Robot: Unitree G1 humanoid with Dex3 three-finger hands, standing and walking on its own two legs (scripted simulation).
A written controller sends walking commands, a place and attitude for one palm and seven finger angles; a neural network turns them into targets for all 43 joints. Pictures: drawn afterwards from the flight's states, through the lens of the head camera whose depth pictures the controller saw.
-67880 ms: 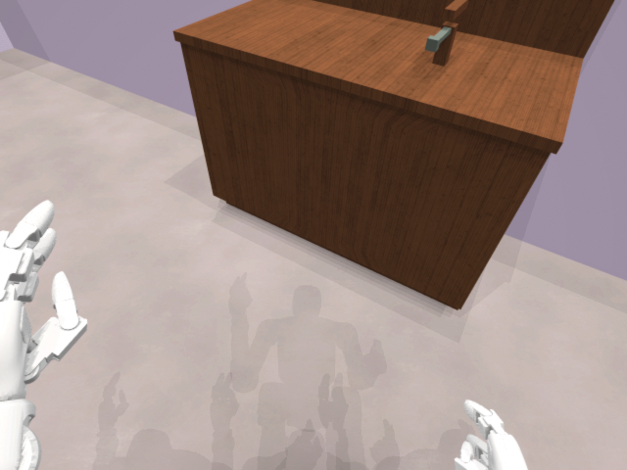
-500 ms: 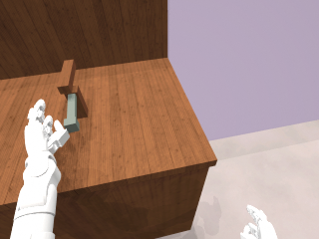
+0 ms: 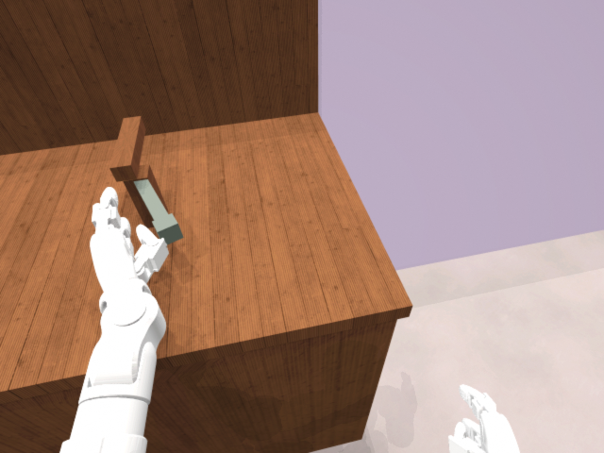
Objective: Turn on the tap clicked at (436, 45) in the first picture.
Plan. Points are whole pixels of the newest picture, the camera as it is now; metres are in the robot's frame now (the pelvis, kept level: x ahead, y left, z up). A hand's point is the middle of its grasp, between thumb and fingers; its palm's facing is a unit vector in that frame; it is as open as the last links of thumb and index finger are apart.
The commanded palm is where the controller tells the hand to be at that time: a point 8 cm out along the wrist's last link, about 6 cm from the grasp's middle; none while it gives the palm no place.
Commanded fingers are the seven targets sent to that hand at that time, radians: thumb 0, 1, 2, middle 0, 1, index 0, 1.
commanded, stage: push the lever round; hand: left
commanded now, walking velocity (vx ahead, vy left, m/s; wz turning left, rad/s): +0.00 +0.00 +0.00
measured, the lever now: (167, 229) +0.36 +0.22 +0.13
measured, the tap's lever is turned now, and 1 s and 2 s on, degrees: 22 45 69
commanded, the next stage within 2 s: none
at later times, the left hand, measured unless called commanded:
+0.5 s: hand (193, 237) +0.35 +0.18 +0.13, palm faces +0.63 -0.78 -0.06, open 7.7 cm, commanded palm +0.30 +0.21 +0.12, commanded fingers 0.00 0.90 0.90 -0.15 -0.15 -0.15 -0.15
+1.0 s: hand (212, 226) +0.37 +0.16 +0.12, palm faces +0.71 -0.70 -0.07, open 7.6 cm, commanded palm +0.33 +0.18 +0.12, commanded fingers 0.00 0.90 0.90 -0.15 -0.15 -0.15 -0.15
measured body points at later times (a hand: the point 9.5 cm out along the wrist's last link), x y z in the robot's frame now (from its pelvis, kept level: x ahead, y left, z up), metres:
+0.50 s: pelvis +0.00 +0.00 +0.00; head -0.01 -0.02 +0.45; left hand +0.31 +0.22 +0.13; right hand +0.19 -0.23 -0.10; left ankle +0.01 +0.12 -0.73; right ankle +0.00 -0.08 -0.73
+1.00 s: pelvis +0.00 -0.01 +0.00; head -0.01 -0.03 +0.45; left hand +0.33 +0.19 +0.13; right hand +0.18 -0.24 -0.11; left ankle +0.01 +0.12 -0.73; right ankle +0.00 -0.08 -0.73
